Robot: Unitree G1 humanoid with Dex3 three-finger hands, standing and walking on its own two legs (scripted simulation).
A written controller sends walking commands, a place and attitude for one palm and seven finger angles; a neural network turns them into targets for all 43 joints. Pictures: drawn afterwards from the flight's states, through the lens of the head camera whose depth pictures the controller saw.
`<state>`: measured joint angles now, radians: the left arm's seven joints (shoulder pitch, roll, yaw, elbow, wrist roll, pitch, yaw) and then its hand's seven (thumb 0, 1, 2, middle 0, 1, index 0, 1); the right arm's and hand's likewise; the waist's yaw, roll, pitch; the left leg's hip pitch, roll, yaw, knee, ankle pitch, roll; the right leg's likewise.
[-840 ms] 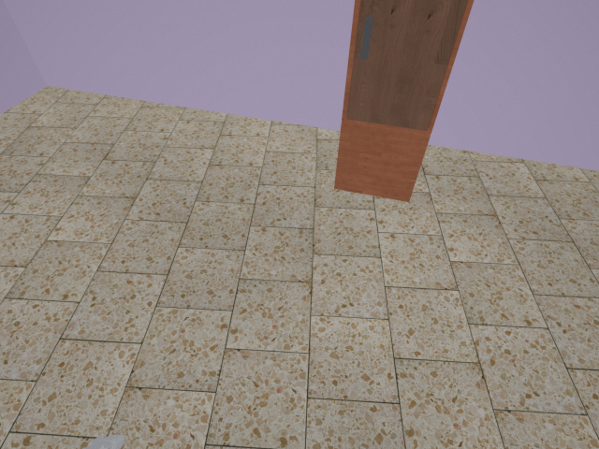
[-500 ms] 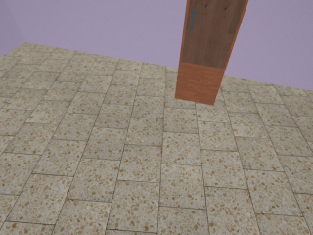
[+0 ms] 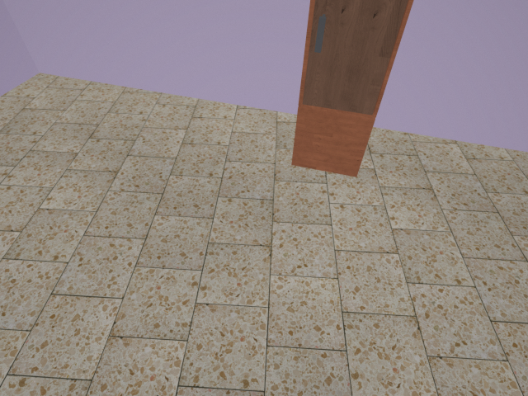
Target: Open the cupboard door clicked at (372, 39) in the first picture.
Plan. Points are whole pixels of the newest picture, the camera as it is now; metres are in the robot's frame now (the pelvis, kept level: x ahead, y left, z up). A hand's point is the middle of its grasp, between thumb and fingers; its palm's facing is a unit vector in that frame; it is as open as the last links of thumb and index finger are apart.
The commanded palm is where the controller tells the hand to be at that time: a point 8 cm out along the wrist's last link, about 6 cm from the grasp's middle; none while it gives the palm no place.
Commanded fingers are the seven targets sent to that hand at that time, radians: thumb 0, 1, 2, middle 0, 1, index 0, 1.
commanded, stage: look at it before walking up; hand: left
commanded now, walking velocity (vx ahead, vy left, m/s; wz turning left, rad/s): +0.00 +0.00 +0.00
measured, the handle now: (320, 33) +1.44 -0.16 -0.01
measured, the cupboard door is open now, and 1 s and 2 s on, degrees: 0 0 0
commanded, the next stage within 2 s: walk to a spot facing it in 0.60 s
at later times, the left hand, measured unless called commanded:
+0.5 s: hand out of the picture +0.07 +0.25 -0.16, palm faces -0.04 -0.94 -0.33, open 7.4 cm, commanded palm none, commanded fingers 0.00 0.90 0.90 -0.20 -0.30 -0.20 -0.30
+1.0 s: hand out of the picture +0.06 +0.19 -0.18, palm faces -0.10 -0.97 -0.23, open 7.4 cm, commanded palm none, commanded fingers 0.00 0.90 0.90 -0.20 -0.30 -0.20 -0.30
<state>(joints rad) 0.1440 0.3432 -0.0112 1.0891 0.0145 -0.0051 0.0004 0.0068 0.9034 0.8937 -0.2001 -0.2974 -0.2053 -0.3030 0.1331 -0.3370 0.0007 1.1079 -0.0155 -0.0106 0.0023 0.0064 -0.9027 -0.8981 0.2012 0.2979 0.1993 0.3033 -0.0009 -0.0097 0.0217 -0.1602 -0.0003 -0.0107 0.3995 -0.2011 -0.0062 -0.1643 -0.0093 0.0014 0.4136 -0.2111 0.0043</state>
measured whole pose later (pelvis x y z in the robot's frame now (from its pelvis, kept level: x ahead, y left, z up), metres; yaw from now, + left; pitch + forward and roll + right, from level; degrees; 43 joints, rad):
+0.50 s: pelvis +0.01 +0.00 +0.00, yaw +0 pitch -2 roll +0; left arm 0.15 0.34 -0.01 1.10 0.02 -0.01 0.00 0.01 0.90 0.89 -0.20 -0.30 -0.21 -0.30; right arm 0.12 -0.34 0.00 1.11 -0.01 -0.01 0.00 0.01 -0.90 -0.90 0.20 0.30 0.20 0.30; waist 0.00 -0.01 0.03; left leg -0.15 0.00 -0.01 0.38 -0.20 -0.01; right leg -0.15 -0.01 0.00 0.39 -0.21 0.01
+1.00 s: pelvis +0.05 -0.01 -0.01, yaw -7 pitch -1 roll +1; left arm 0.33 0.24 0.01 1.08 0.03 0.02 -0.03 0.01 0.91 0.89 -0.20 -0.30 -0.20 -0.30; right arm 0.25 -0.24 -0.02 1.09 -0.03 -0.01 0.01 0.00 -0.90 -0.90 0.20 0.30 0.20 0.30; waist 0.02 -0.01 -0.01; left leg -0.14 0.04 0.10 0.51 -0.37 -0.02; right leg -0.25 0.00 0.01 0.63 -0.40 -0.02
